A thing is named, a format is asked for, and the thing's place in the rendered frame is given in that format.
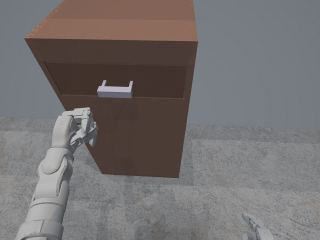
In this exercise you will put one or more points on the drawer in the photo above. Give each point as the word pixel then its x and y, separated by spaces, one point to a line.
pixel 149 80

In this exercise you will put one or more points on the left robot forearm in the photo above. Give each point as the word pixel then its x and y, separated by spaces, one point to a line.
pixel 48 205

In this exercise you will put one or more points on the cabinet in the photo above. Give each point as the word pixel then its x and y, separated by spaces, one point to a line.
pixel 137 136

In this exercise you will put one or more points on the robot left hand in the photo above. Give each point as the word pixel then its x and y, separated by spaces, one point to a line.
pixel 67 134

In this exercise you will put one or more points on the robot right hand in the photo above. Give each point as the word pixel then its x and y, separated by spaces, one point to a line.
pixel 257 226

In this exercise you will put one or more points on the handle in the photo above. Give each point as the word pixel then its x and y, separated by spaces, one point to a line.
pixel 115 91

